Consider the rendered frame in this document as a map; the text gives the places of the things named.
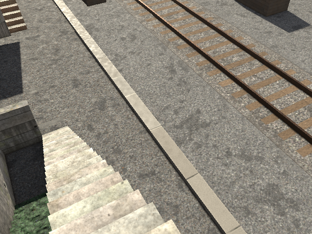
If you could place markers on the stairs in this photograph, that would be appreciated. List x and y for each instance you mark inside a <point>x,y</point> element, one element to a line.
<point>12,15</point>
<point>86,196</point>

